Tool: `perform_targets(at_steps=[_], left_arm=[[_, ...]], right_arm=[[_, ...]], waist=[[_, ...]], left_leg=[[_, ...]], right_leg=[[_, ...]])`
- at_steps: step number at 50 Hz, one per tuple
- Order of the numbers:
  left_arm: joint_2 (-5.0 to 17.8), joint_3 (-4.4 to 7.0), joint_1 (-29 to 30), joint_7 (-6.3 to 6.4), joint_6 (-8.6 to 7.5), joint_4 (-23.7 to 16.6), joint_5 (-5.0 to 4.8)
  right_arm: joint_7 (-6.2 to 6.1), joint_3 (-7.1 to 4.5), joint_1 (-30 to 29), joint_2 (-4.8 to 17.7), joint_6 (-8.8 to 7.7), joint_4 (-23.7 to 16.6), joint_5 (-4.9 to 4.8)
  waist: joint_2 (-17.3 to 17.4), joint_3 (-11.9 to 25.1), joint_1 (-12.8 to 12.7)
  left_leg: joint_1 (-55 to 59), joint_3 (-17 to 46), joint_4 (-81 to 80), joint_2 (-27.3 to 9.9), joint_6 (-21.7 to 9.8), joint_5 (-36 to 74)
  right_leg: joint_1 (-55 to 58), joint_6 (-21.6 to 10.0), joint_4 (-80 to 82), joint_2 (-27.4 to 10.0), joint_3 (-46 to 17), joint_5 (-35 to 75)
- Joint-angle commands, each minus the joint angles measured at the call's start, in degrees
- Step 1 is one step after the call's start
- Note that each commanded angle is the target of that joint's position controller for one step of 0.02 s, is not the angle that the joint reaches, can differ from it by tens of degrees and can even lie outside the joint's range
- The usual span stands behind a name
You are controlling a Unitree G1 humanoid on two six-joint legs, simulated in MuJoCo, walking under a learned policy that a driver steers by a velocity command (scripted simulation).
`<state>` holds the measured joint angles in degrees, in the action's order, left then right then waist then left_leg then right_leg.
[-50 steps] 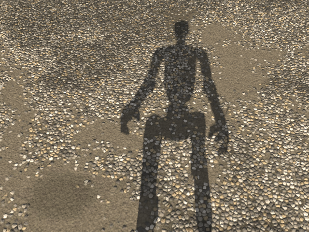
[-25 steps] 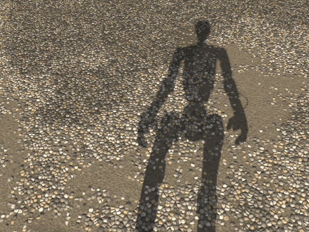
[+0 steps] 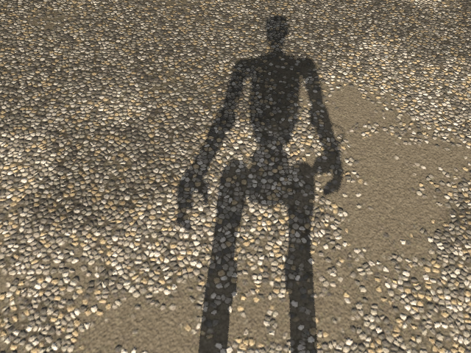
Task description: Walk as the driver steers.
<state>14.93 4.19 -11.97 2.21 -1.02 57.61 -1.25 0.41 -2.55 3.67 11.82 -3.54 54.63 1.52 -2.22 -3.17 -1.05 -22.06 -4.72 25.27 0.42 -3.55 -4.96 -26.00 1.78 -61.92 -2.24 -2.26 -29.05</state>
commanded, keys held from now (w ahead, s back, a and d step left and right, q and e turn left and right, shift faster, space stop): e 0.70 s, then no key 0.12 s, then w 0.18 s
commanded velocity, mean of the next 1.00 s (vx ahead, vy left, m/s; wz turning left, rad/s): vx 0.06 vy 0.00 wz -0.44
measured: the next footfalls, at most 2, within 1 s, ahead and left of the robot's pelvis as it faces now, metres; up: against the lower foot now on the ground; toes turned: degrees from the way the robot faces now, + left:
right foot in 0.34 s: +0.06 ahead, -0.14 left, +0.00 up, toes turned -14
left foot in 0.82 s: +0.15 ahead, +0.06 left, +0.00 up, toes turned -30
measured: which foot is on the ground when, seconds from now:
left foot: down 0.00-0.34, up 0.36-0.80, down 0.82-1.00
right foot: up 0.00-0.32, down 0.34-0.82, up 0.84-1.00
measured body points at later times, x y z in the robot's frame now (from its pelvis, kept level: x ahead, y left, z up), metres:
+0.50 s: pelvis +0.03 -0.05 +0.01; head +0.06 -0.09 +0.46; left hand +0.20 +0.21 -0.09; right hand +0.11 -0.36 -0.12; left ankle +0.08 +0.09 -0.65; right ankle +0.02 -0.13 -0.73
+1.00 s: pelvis +0.07 -0.03 +0.01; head +0.10 -0.02 +0.46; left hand +0.33 +0.16 -0.10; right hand +0.00 -0.31 -0.10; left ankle +0.12 +0.08 -0.73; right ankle +0.00 -0.14 -0.67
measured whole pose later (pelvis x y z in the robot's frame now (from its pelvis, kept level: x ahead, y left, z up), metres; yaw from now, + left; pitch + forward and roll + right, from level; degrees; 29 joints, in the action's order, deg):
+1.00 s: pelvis +0.07 -0.03 +0.01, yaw -28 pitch +2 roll -1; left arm 18.1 4.8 -9.6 1.3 -0.1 45.2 -0.5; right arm -1.3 -3.8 12.6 14.9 -2.0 52.9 -0.4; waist -1.9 0.5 2.2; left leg -11.2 1.8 21.3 -0.2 -1.3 -12.4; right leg -27.1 1.7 -55.2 1.7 -3.4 -20.8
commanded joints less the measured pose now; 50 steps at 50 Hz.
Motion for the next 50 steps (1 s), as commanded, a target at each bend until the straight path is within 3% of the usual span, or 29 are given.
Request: perform_targets(at_steps=[1,5,8,13,15,16,17,18,19,20,21,22,23,26,30,35,37,39,40,41,42,43,44,45,46,50], left_arm=[[3.77,1.63,-5.96,1.12,1.69,-2.04,0.32],[4.51,2.26,-1.67,0.90,2.81,-5.16,0.38],[4.31,2.27,1.26,0.37,3.15,-7.17,0.31],[4.44,2.24,3.05,-0.91,3.17,-9.26,0.13],[4.56,2.40,0.04,-1.64,3.15,-8.88,0.41],[5.83,2.86,-1.97,-1.78,3.19,-8.40,0.85],[9.84,3.93,-3.29,-1.44,3.10,-8.61,1.10],[15.48,4.64,-3.27,-0.46,3.32,-10.12,0.97],[15.21,4.34,-4.79,-1.09,1.92,-11.01,3.09],[14.55,4.26,-1.93,-1.30,0.55,-11.55,3.24],[13.75,4.24,1.82,-1.02,-0.18,-12.45,2.09],[11.58,3.62,4.17,-0.78,-0.26,-13.42,1.06],[10.60,3.24,5.19,-0.50,-0.09,-13.78,0.54],[9.54,2.74,2.76,0.09,0.10,-13.76,0.75],[11.12,3.19,2.02,0.54,0.59,-14.13,0.47],[12.14,3.43,3.91,0.21,1.46,-15.60,0.74],[11.50,3.01,4.96,0.21,1.88,-16.26,0.86],[10.58,2.31,6.33,0.54,2.47,-16.89,0.46],[9.73,1.91,5.46,0.78,2.67,-16.93,0.45],[7.26,1.15,3.12,0.89,2.64,-17.15,1.22],[5.67,0.88,-0.02,0.56,2.01,-17.58,1.16],[9.67,1.76,1.95,0.38,1.24,-18.14,1.40],[12.35,2.70,3.49,0.10,0.92,-17.68,0.33],[11.39,2.70,3.54,-0.16,0.94,-16.97,0.33],[10.04,2.42,3.24,-0.38,0.99,-16.35,0.64],[6.42,1.27,7.92,-1.28,-1.16,-17.12,0.76]], right_arm=[[-1.31,-1.83,-1.82,8.88,-0.23,-2.87,0.56],[-3.29,-2.48,-0.86,10.28,1.09,-2.92,-0.38],[-4.18,-2.89,-0.85,11.09,2.11,-3.10,-0.63],[-4.29,-3.50,-0.23,12.76,3.64,-3.32,-1.35],[-4.16,-3.65,-1.37,13.16,4.32,-3.60,-2.40],[-3.98,-3.57,0.43,12.23,4.63,-2.90,-2.88],[-3.53,-3.23,2.60,9.99,4.91,-2.49,-2.38],[-2.92,-2.63,0.94,7.20,4.64,-5.09,0.14],[-3.15,-2.97,-5.84,8.38,4.08,-7.69,-0.03],[-3.20,-3.50,-6.74,9.86,4.05,-7.86,-1.43],[-3.43,-3.87,-4.67,10.60,4.04,-6.85,-1.97],[-3.80,-4.26,-3.65,11.47,4.12,-5.65,-1.49],[-3.96,-4.46,-3.19,11.73,4.12,-5.56,-1.10],[-3.88,-4.34,-2.93,10.23,3.61,-5.89,-1.65],[-3.57,-3.75,-4.86,9.07,3.23,-6.82,-1.79],[-2.50,-3.61,-3.98,10.07,2.46,-7.14,-2.16],[-1.86,-3.56,-1.47,10.54,1.99,-6.54,-2.33],[-1.08,-3.44,1.96,10.28,1.44,-5.62,-2.29],[-0.80,-3.61,3.31,11.10,1.30,-5.24,-1.87],[-0.94,-4.25,4.21,14.75,1.40,-5.52,-0.72],[-1.25,-4.52,4.06,17.71,1.97,-5.51,0.24],[-1.21,-3.96,4.92,15.34,1.66,-5.81,0.60],[-1.34,-3.83,4.45,14.31,1.37,-6.30,-0.12],[-1.50,-3.60,3.59,13.45,1.25,-6.06,-1.19],[-1.63,-3.09,3.50,12.00,1.03,-5.94,-2.03],[-2.21,-3.11,7.90,12.63,0.31,-4.49,-2.23]], waist=[[9.10,9.20,-1.49],[8.31,8.41,-0.30],[8.39,7.38,0.35],[8.52,7.44,0.64],[8.69,7.83,-1.63],[7.33,7.89,-2.22],[-1.65,6.99,-1.52],[-17.25,5.72,1.11],[-12.45,8.66,-3.02],[-7.41,8.18,-1.22],[-5.58,7.70,0.69],[-3.81,8.06,1.20],[-3.73,8.11,1.85],[-4.17,9.30,1.53],[-5.69,8.26,0.26],[-7.12,8.03,-0.04],[-7.70,9.28,0.57],[-7.26,9.91,2.74],[-5.57,9.91,3.17],[3.60,11.43,1.70],[16.33,10.57,-1.12],[15.85,10.95,1.28],[11.78,8.71,1.87],[10.69,6.40,1.39],[12.07,4.03,1.58],[10.71,1.39,4.13]], left_leg=[[4.68,10.55,-11.59,-16.17,-10.81,11.82],[7.21,9.03,-14.28,-17.86,-10.89,-0.65],[8.39,6.76,-14.77,-18.24,-10.08,-3.75],[12.32,3.67,-11.31,-19.38,-8.58,-0.38],[12.25,1.47,-6.77,-18.49,-6.03,0.93],[10.77,-0.12,-2.57,-16.68,-3.12,-0.85],[3.94,-4.99,9.07,-11.93,1.86,-7.07],[-14.23,-7.81,25.71,-3.00,7.39,-31.70],[-17.17,2.56,35.39,0.14,7.27,-34.42],[-18.67,5.80,39.15,-0.87,6.36,-29.08],[-19.44,6.99,39.12,-1.67,5.67,-23.54],[-19.09,7.58,38.73,-2.37,5.60,-20.62],[-17.53,7.60,38.99,-2.11,5.76,-18.14],[-16.19,7.97,36.37,-0.85,6.13,-13.90],[-13.85,8.79,24.58,-0.19,7.35,-12.50],[-5.51,8.98,15.99,1.40,7.66,-14.48],[-1.92,8.41,12.00,1.33,7.15,-14.48],[5.27,7.06,0.97,1.20,5.78,-6.89],[10.44,7.95,-4.65,-0.69,4.46,0.37],[17.44,16.92,-5.86,-10.26,1.12,9.64],[22.31,28.91,-6.21,-19.54,-7.96,18.75],[19.27,36.02,-9.17,-24.51,-14.26,5.55],[18.48,33.44,-11.18,-21.24,-12.92,-10.87],[17.83,30.28,-12.73,-17.52,-9.71,-24.07],[17.54,28.63,-14.58,-15.66,-7.91,-28.49],[16.67,21.45,-17.28,-12.61,-6.92,-20.49]], right_leg=[[1.71,0.27,0.76,-2.19,-0.15,3.89],[-2.24,0.25,4.74,-3.54,0.25,8.61],[-1.99,0.34,8.91,-3.51,1.79,9.19],[2.80,-0.87,19.30,-1.76,5.37,8.04],[8.74,-2.74,29.48,-0.08,7.63,14.00],[12.88,-4.66,35.24,0.88,6.82,18.20],[18.25,-8.34,42.21,-4.99,-3.51,28.67],[25.51,-16.29,40.93,-17.70,-21.88,50.60],[21.64,-22.67,43.14,-20.26,-26.17,47.40],[21.62,-20.51,43.74,-16.77,-21.34,43.89],[21.35,-16.85,43.14,-14.03,-17.43,41.16],[21.00,-14.60,42.77,-12.68,-15.67,39.50],[19.41,-14.08,42.73,-11.79,-14.54,39.93],[20.58,-14.40,42.61,-10.28,-14.36,39.70],[20.99,-14.16,42.25,-9.08,-16.50,33.71],[16.93,-14.63,40.76,-8.12,-20.84,34.16],[17.73,-14.01,38.63,-8.04,-21.63,38.92],[16.85,-11.59,35.75,-6.05,-21.25,39.39],[14.69,-9.22,33.96,-3.92,-20.23,34.40],[8.73,-6.11,25.27,1.09,-15.11,22.19],[-3.51,-3.07,17.41,10.60,-7.44,-4.88],[-6.82,-1.53,6.85,7.45,-7.88,-8.44],[-9.10,-1.61,1.63,5.70,-8.09,-3.88],[-11.12,-1.27,0.76,4.46,-7.22,0.54],[-12.81,-0.64,1.34,3.60,-6.43,3.72],[-10.19,0.57,10.79,0.98,0.76,11.58]])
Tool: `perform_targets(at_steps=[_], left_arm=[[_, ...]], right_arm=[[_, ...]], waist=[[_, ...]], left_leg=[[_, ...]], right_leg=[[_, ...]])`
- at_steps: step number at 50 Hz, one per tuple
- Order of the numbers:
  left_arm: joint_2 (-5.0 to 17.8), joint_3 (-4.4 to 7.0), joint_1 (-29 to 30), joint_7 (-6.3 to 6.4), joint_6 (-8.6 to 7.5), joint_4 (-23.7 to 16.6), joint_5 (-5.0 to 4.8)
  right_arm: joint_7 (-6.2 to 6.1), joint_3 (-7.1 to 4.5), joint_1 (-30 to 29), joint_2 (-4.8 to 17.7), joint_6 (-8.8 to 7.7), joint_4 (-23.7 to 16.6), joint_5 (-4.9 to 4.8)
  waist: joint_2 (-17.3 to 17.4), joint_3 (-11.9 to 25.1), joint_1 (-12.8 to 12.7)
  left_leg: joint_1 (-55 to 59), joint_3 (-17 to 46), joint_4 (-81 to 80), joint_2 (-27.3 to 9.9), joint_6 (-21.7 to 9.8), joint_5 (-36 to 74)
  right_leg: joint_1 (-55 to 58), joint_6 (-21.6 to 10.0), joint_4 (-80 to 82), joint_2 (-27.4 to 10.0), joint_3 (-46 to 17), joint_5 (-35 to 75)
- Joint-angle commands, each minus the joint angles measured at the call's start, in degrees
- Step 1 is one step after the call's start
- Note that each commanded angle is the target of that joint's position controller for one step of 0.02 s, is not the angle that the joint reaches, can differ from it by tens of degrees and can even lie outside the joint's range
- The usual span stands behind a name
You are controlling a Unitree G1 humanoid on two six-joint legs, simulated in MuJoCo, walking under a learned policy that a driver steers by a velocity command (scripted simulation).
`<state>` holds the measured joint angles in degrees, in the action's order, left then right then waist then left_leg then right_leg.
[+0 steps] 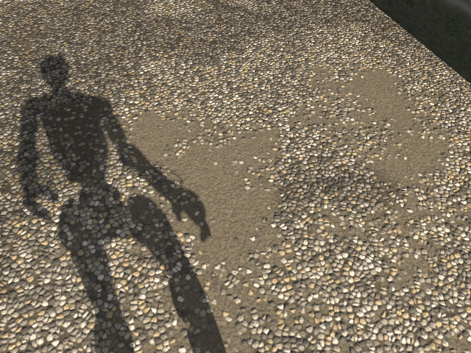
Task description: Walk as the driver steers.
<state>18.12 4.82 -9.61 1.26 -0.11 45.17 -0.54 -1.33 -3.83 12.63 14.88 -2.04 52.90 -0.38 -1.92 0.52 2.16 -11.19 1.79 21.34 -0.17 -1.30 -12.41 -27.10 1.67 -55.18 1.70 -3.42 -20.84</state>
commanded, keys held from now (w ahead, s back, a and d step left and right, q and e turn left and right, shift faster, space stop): w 0.16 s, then no key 0.84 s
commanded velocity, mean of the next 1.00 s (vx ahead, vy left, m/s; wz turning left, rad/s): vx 0.14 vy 0.00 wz -0.04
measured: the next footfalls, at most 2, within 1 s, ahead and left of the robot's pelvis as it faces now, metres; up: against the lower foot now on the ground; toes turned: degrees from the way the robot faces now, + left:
right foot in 0.20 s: +0.11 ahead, -0.15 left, +0.00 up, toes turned -2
left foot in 0.58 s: +0.25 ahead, +0.08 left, +0.00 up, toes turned +1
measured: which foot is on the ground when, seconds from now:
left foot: down 0.00-0.20, up 0.22-0.56, down 0.58-1.00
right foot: up 0.00-0.18, down 0.20-1.00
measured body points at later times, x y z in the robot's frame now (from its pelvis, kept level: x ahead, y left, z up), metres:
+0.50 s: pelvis +0.11 -0.05 +0.00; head +0.15 -0.06 +0.45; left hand +0.19 +0.22 -0.13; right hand +0.25 -0.32 -0.13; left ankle +0.20 +0.09 -0.72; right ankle +0.07 -0.15 -0.75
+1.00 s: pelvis +0.16 -0.02 -0.02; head +0.18 -0.02 +0.43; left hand +0.20 +0.25 -0.16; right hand +0.30 -0.27 -0.14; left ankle +0.21 +0.08 -0.75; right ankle +0.07 -0.15 -0.75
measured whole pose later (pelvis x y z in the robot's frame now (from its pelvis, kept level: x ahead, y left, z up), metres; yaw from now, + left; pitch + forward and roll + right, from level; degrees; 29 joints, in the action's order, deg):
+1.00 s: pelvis +0.16 -0.02 -0.02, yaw -1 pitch -1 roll +0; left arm 14.1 2.5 -13.8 2.3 1.2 58.0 0.4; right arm -0.4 -2.5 3.1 13.2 0.1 55.4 -0.1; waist 0.1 -2.4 -0.8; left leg -18.9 -2.0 32.3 0.6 -2.1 -12.8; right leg -4.1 1.2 -28.1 -1.1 0.7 -23.3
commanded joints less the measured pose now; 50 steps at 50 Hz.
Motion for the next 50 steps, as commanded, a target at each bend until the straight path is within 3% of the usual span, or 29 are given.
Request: perform_targets(at_steps=[1,3,5,7,8,9,10,11,12,13,14,15,16,19,21,24,26,28,29,30,31,32,34,36,41,50], left_arm=[[2.11,0.18,6.76,-0.44,-2.64,-4.99,0.02],[0.90,-0.43,7.78,-0.76,-3.45,-5.28,-0.37],[1.96,-0.30,7.42,-1.11,-3.81,-5.12,-0.85],[2.48,-0.12,4.93,-1.36,-4.06,-4.21,-1.13],[2.68,0.07,2.75,-1.36,-4.06,-3.22,-1.09],[3.35,0.51,-0.57,-1.09,-3.89,-2.09,-1.10],[4.71,1.07,-5.36,-0.54,-3.76,-1.19,-1.03],[9.28,2.00,-11.47,0.08,-3.54,-0.59,-0.01],[14.29,3.23,-13.50,-0.54,-3.23,0.26,0.71],[9.27,1.89,-11.29,-1.05,-3.63,-0.66,0.62],[6.42,0.96,-8.06,-1.36,-4.01,-1.29,0.65],[5.35,0.53,-5.27,-1.63,-4.15,-1.89,0.54],[4.89,0.36,-3.27,-1.66,-4.04,-2.16,0.18],[3.84,-0.04,-1.88,-0.91,-3.75,-1.21,1.20],[4.11,-0.12,-0.89,-0.52,-3.46,-0.57,1.18],[5.74,0.20,-2.70,-0.53,-2.98,1.47,0.73],[5.35,0.00,-2.13,-0.61,-2.74,2.37,0.12],[4.39,-0.38,-2.77,-0.62,-2.59,3.64,-0.36],[3.21,-0.76,-5.04,-0.59,-2.88,4.18,0.78],[1.85,-1.01,-10.87,-0.63,-3.25,5.30,1.93],[0.21,-1.59,-11.44,-0.16,-2.84,6.08,1.89],[1.24,-1.48,-9.35,0.18,-2.04,5.91,1.35],[3.08,-1.05,-7.34,0.85,-0.41,6.23,0.74],[3.57,-0.90,-7.80,1.03,0.58,7.05,0.91],[2.65,-1.03,-7.41,0.99,0.84,9.10,0.83],[1.36,-1.48,-7.76,1.28,0.85,12.36,1.00]], right_arm=[[-0.47,-1.93,-0.28,10.02,-1.40,-2.59,-0.41],[-0.21,-2.21,0.94,11.26,-1.61,-2.40,-0.55],[0.41,-2.52,2.17,12.45,-1.60,-2.26,-0.91],[0.87,-2.51,1.97,12.62,-1.26,-2.38,-1.69],[1.05,-2.29,2.07,12.06,-1.11,-2.37,-1.87],[1.20,-1.64,2.17,10.39,-1.04,-2.26,-1.45],[1.30,-0.67,1.38,7.48,-1.22,-2.52,-0.69],[1.52,0.70,-0.15,3.20,-1.73,-4.44,1.20],[0.96,0.42,1.08,4.03,-2.61,-6.14,0.44],[0.77,-0.87,0.84,9.27,-2.55,-5.38,-0.06],[1.09,-1.23,0.85,9.84,-2.15,-4.93,-0.70],[1.03,-1.18,1.17,8.65,-1.49,-4.00,-0.72],[0.94,-1.20,0.47,8.17,-0.96,-4.17,-0.34],[0.98,-0.52,0.23,4.82,-0.22,-4.24,0.29],[0.93,0.23,-2.23,3.29,0.00,-4.91,0.62],[0.89,0.23,-5.15,4.63,0.52,-5.87,0.46],[1.02,0.03,-5.83,5.45,0.61,-6.12,0.44],[1.04,-0.43,-4.14,6.48,0.35,-5.37,1.17],[0.57,-1.22,-3.01,9.65,0.24,-5.23,1.45],[0.19,-1.58,-3.46,12.03,0.41,-5.43,1.50],[0.31,-0.58,-4.27,7.62,0.86,-4.88,0.93],[0.72,-0.06,-6.07,5.62,1.16,-4.92,0.45],[1.32,0.02,-9.23,5.66,1.25,-5.33,0.61],[1.65,-0.13,-9.51,6.32,0.68,-4.65,0.59],[1.34,-0.06,-9.84,5.93,0.53,-2.53,0.34],[0.46,-0.08,-11.75,5.22,1.78,0.09,0.26]], waist=[[10.51,-1.93,1.54],[11.42,-1.59,2.04],[11.74,-1.94,1.95],[10.73,-2.17,0.10],[9.85,-1.91,-1.17],[8.74,-0.99,-2.99],[7.31,1.64,-5.40],[-4.64,6.54,-6.85],[-16.68,7.52,-6.15],[-8.40,4.63,-5.87],[-6.80,2.32,-4.26],[-5.20,1.44,-3.20],[-4.69,-0.05,-2.69],[-4.52,0.76,-0.73],[-4.87,1.52,-0.89],[-5.42,2.80,-2.15],[-4.78,2.27,-1.79],[-2.05,2.35,-0.13],[1.59,4.31,-0.88],[7.14,7.64,-4.62],[10.09,9.24,-4.14],[9.43,7.26,-3.68],[7.84,4.03,-3.47],[6.44,3.92,-3.58],[3.51,4.89,-3.04],[2.30,0.70,-3.02]], left_leg=[[5.62,13.43,-13.11,-11.65,-9.16,-10.72],[3.70,11.48,-12.84,-11.67,-9.46,-8.34],[1.61,11.38,-12.32,-12.52,-10.24,-9.06],[-1.62,11.20,-10.82,-12.96,-10.01,-10.28],[-3.92,10.72,-9.19,-12.51,-9.39,-10.09],[-6.06,9.65,-5.92,-11.29,-8.02,-5.90],[-8.95,6.47,1.04,-8.69,-5.22,-1.19],[-16.22,-0.60,20.50,-2.94,-0.81,-6.53],[-27.71,-3.47,32.18,1.33,1.27,-20.80],[-29.46,0.11,39.98,-2.33,1.52,-22.38],[-29.63,0.58,42.04,-3.69,1.09,-18.73],[-28.70,-0.04,41.78,-4.79,1.15,-15.60],[-28.35,-0.11,39.83,-5.47,1.46,-12.13],[-20.67,-1.29,31.91,-4.76,2.84,-3.95],[-15.09,-2.12,22.66,-3.92,3.28,0.24],[-10.62,-2.72,16.18,-2.35,2.96,3.59],[-8.48,-2.57,12.00,-1.93,1.58,4.65],[-1.08,-2.15,2.50,-1.58,-0.62,15.08],[5.39,2.21,2.88,-5.76,-2.01,31.47],[13.09,6.08,7.21,-10.60,-6.13,41.01],[12.89,8.58,7.44,-12.68,-10.01,38.17],[10.15,9.11,6.40,-11.68,-10.14,31.57],[5.11,6.72,6.03,-8.51,-7.52,23.93],[3.64,4.60,6.91,-6.86,-6.03,25.33],[4.89,2.77,8.89,-5.61,-5.76,28.36],[2.36,1.92,6.98,-4.15,-4.67,15.47]], right_leg=[[-6.87,0.69,8.25,-3.22,2.69,3.99],[-1.30,0.21,15.84,-2.99,4.10,3.47],[3.16,-0.51,20.66,-2.38,5.48,2.98],[9.71,-1.88,26.97,-1.77,6.62,7.61],[14.55,-2.64,29.44,-1.18,7.01,9.12],[20.46,-3.51,31.55,-0.96,6.45,9.68],[28.04,-4.82,32.99,-4.09,2.41,10.78],[37.00,-8.04,34.07,-15.62,-11.26,21.36],[38.79,-16.42,38.34,-25.58,-26.40,24.78],[35.26,-17.84,38.33,-24.64,-24.69,26.39],[32.15,-15.97,37.97,-21.47,-18.60,30.15],[29.29,-14.35,38.42,-18.69,-13.72,32.58],[27.19,-13.62,39.42,-17.51,-11.00,35.67],[21.22,-13.04,40.21,-13.62,-3.05,44.84],[18.71,-12.35,39.44,-11.88,0.44,46.46],[19.26,-12.62,38.26,-13.16,-0.42,46.44],[19.59,-12.14,36.66,-13.72,-1.63,42.71],[18.35,-9.31,33.33,-11.39,-1.70,34.12],[16.55,-6.55,30.41,-8.50,-0.18,27.29],[11.61,-3.62,28.28,-4.68,1.83,14.15],[11.23,-1.38,27.60,-3.91,2.68,5.61],[11.40,-0.59,28.40,-3.79,2.55,4.05],[12.38,-1.04,29.47,-3.49,2.76,6.94],[14.84,-1.48,30.25,-3.81,2.49,10.49],[17.18,-1.46,30.28,-4.39,2.52,15.06],[15.09,-1.50,31.41,-4.15,3.33,8.34]])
